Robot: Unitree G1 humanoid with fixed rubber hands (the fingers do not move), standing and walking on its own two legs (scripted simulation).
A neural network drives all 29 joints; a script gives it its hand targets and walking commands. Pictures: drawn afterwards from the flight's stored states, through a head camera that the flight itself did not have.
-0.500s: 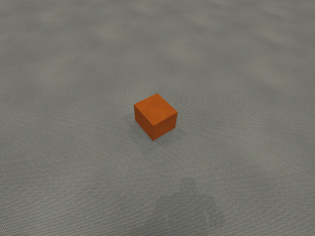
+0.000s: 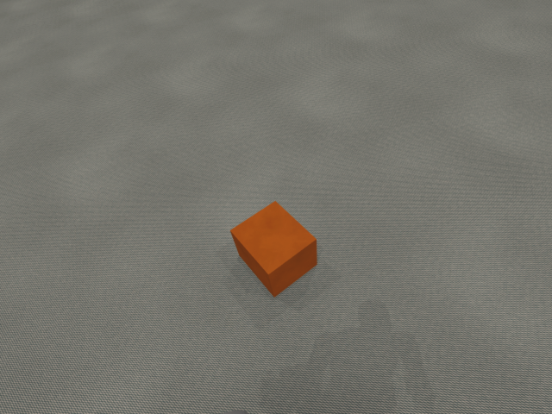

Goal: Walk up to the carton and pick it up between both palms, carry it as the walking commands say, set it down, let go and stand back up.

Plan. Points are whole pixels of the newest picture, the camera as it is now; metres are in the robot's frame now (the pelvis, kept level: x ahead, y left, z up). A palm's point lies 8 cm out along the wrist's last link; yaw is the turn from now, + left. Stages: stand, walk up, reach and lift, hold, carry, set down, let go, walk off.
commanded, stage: walk up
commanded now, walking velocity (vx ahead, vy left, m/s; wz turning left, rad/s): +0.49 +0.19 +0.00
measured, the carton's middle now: (274, 247) +0.82 +0.10 -0.68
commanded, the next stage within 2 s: none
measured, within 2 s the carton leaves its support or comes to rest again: neither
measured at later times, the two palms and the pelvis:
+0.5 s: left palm (117, 401) +0.19 +0.32 -0.16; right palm (395, 326) +0.28 -0.16 -0.11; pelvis +0.21 +0.08 +0.00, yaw -1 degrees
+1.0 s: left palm (175, 296) +0.37 +0.24 -0.13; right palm (409, 341) +0.27 -0.19 -0.16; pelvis +0.29 +0.03 +0.00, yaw -1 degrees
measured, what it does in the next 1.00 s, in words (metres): walks ahead: left foot, then right foot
